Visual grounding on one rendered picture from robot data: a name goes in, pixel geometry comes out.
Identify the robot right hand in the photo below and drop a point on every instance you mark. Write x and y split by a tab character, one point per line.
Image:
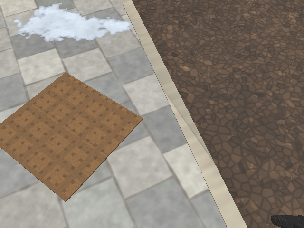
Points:
288	221

